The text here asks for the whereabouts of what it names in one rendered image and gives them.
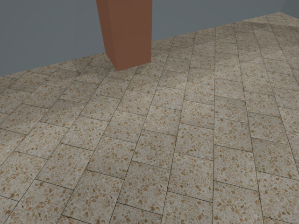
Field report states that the cabinet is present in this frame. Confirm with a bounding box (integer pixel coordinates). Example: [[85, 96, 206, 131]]
[[96, 0, 152, 71]]

